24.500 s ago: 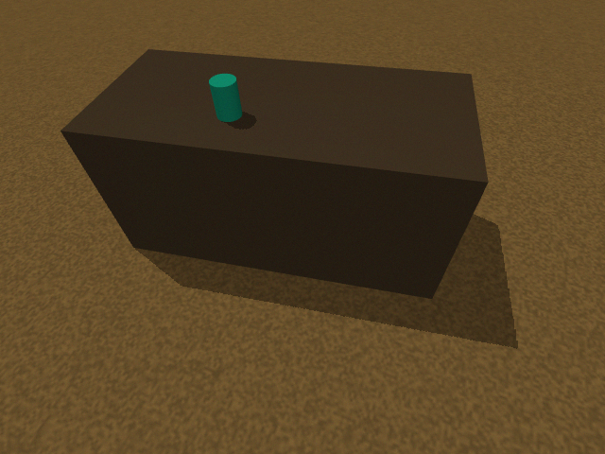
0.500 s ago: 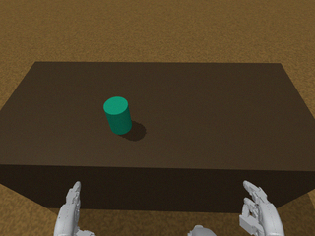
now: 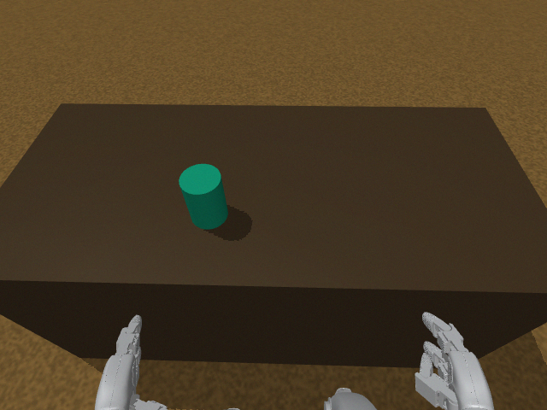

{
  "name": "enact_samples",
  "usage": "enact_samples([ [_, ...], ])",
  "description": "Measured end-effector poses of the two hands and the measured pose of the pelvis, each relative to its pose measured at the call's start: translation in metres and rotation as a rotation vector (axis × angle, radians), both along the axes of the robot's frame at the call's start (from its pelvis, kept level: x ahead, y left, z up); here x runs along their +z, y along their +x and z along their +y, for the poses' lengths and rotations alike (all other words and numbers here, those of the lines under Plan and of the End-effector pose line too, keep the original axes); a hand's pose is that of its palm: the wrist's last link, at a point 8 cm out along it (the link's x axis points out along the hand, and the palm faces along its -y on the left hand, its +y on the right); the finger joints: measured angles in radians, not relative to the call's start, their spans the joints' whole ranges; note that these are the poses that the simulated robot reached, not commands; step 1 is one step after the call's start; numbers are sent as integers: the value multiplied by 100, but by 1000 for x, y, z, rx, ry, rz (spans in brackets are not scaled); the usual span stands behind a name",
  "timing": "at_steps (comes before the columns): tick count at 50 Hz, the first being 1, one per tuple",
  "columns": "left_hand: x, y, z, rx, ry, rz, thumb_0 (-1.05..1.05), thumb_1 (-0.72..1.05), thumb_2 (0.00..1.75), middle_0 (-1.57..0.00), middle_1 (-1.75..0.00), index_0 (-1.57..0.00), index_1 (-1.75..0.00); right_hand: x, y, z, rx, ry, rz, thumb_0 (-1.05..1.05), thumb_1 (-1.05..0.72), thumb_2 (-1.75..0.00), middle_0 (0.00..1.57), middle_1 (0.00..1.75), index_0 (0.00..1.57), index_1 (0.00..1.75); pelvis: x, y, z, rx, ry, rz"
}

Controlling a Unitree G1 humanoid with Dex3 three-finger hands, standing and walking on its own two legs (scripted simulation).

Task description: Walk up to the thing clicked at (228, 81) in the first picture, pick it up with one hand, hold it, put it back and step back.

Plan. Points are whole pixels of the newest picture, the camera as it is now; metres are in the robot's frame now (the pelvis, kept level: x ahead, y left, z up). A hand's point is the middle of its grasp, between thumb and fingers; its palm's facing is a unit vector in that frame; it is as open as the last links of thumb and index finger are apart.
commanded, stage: home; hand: left
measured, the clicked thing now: (205, 197) +0.52 +0.16 -0.06
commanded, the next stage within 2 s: stand in 1.22 s
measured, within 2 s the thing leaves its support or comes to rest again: neither
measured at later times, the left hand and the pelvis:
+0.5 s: hand (160, 381) +0.17 +0.18 -0.05, palm faces +0.11 -0.97 -0.23, open 17.5 cm; pelvis +0.00 +0.00 +0.00, yaw +0 degrees
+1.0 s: hand out of the picture +0.14 +0.22 -0.10, palm faces -0.04 -0.94 -0.35, open 17.6 cm; pelvis +0.00 +0.00 +0.01, yaw +0 degrees
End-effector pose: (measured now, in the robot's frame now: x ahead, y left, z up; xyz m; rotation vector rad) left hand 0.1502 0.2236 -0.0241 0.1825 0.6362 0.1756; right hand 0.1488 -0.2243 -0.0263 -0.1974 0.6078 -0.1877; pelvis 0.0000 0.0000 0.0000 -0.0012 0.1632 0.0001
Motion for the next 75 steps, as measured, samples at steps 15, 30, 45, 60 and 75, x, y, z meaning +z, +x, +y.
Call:
enact_samples([
  [15,1,-2,5,0,7,-2,-1,-54,6,-5,-5,-6,-6,0,-2,5,-1,-1,0,1,-90,-90,20,30,21,30,-1,-2,4,0,-4,5],
  [30,1,4,5,-2,5,-4,-1,-55,5,-5,-5,-6,-6,0,2,4,-1,-2,-4,1,-90,-90,20,30,21,30,-1,3,4,-1,-3,8],
  [45,-17,-3,13,-74,91,75,0,-57,4,-5,-5,-5,-5,-42,-7,-16,73,-105,204,1,-90,-90,20,30,21,30,2,-1,2,8,-15,-64],
  [60,-53,-74,61,14,139,435,0,-58,3,-5,-5,-5,-5,-57,-61,-76,-3,-111,480,1,-90,-90,20,30,21,30,21,-2,-9,12,8,-168],
  [75,-43,-103,51,71,90,542,0,-40,22,-13,-17,-14,-18,-53,-103,-72,-23,-53,619,0,-90,-90,20,30,21,30,47,-9,-15,26,10,-215],
])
